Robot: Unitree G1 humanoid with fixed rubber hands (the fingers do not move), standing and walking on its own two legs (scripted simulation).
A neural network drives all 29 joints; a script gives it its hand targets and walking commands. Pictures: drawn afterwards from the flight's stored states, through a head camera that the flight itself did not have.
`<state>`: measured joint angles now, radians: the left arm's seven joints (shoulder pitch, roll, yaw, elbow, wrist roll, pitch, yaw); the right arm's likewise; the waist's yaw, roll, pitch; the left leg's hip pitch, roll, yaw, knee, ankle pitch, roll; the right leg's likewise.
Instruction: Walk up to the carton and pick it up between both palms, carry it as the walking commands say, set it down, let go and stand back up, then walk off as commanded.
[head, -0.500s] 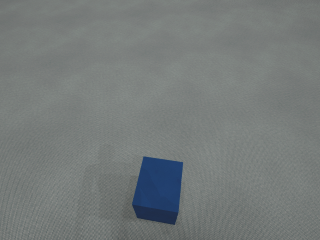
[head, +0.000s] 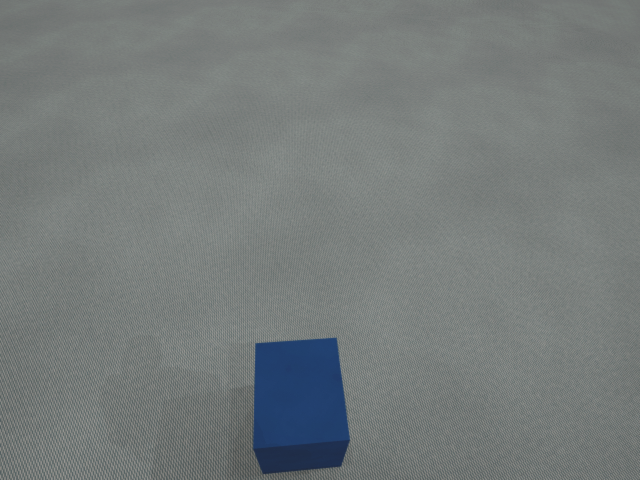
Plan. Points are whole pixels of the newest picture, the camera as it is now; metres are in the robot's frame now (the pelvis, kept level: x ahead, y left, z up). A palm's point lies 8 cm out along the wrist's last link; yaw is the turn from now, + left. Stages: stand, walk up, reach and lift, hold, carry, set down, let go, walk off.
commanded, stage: walk up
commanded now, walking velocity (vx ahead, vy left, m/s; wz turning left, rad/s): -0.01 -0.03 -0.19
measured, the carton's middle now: (299, 406) +0.43 +0.02 -0.63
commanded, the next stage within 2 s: none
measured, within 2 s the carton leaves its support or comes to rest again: neither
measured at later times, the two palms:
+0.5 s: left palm out of the picture +0.00 +0.28 -0.13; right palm out of the picture +0.08 -0.23 -0.13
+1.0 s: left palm out of the picture +0.08 +0.28 -0.13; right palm out of the picture +0.04 -0.16 -0.14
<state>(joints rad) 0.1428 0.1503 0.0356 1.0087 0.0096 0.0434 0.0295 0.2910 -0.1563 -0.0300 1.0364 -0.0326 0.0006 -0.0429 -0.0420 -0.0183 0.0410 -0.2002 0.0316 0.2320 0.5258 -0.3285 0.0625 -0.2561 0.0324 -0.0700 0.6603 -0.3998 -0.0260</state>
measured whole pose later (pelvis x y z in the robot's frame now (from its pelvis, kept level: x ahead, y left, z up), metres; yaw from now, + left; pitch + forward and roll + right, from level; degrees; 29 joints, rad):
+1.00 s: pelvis +0.03 +0.07 +0.01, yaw -2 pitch -1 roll +0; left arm 0.20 0.14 0.01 1.10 0.02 0.00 0.03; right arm 0.22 -0.16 -0.02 1.09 -0.02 0.02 -0.02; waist -0.02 0.02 0.04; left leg -0.17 0.02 0.10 0.39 -0.20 0.01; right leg -0.12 0.01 -0.04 0.39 -0.24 -0.02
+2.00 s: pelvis +0.04 +0.04 +0.00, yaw -2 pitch +1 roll +1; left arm 0.24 0.15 0.05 1.11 0.02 0.02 0.06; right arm 0.24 -0.16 -0.05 1.11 -0.01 0.06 -0.06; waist 0.00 -0.01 0.05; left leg -0.40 0.06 0.06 0.91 -0.50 -0.04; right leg -0.21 0.04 -0.05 0.51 -0.32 -0.08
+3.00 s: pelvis +0.04 +0.01 +0.01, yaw -2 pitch -1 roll +0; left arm 0.29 0.14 0.02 1.17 0.01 -0.02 0.04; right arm 0.24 -0.14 -0.03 1.15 -0.01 0.00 -0.03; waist 0.00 0.01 0.04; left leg -0.16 0.10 0.05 0.40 -0.22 -0.07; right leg -0.10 -0.03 -0.04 0.41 -0.29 0.01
